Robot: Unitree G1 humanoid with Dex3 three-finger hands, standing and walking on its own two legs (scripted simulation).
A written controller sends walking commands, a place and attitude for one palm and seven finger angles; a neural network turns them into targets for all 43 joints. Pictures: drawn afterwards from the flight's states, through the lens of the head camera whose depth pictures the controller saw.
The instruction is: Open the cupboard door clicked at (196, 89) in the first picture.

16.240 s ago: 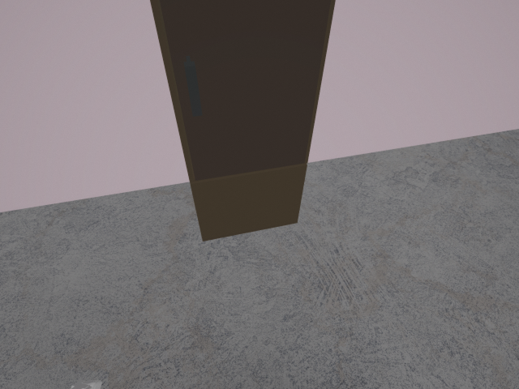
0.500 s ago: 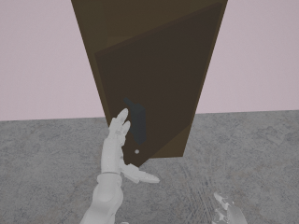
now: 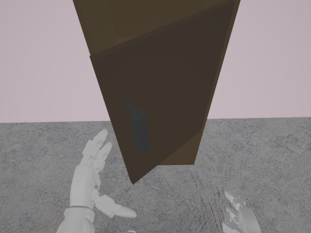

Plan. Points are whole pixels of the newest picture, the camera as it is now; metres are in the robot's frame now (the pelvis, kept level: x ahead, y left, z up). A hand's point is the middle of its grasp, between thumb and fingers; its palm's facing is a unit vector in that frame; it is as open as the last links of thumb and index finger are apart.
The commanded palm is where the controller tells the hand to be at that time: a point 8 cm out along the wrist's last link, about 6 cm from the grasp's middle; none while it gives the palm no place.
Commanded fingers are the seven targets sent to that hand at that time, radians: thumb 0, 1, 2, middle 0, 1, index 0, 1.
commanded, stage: slide the hand sideways off the handle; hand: left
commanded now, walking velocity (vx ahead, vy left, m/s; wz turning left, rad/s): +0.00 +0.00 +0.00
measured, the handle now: (135, 128) +0.36 +0.08 +0.08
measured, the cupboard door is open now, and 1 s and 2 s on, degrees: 40 40 40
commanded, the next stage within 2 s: draw the hand back to the body in 0.04 s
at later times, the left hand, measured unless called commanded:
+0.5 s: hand (91, 180) +0.20 +0.14 +0.11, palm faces +0.06 -1.00 -0.06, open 16.3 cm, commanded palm +0.17 +0.20 +0.12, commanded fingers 0.00 -0.50 0.30 -0.15 -0.30 -0.15 -0.30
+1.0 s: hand (36, 169) +0.20 +0.23 +0.16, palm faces +0.27 -0.90 -0.34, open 13.2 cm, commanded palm +0.16 +0.28 +0.18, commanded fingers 0.00 0.34 0.66 -0.18 -0.30 -0.18 -0.30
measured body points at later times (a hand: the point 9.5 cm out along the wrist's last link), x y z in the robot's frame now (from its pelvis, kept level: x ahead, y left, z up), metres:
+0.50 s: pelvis +0.00 +0.00 +0.00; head +0.00 -0.02 +0.45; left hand +0.20 +0.20 +0.12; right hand +0.18 -0.22 -0.07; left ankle +0.02 +0.14 -0.69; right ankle -0.02 -0.09 -0.69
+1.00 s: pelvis +0.01 +0.03 +0.04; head +0.00 +0.01 +0.49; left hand +0.18 +0.28 +0.18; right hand +0.19 -0.18 -0.04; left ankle +0.02 +0.14 -0.69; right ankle -0.02 -0.09 -0.69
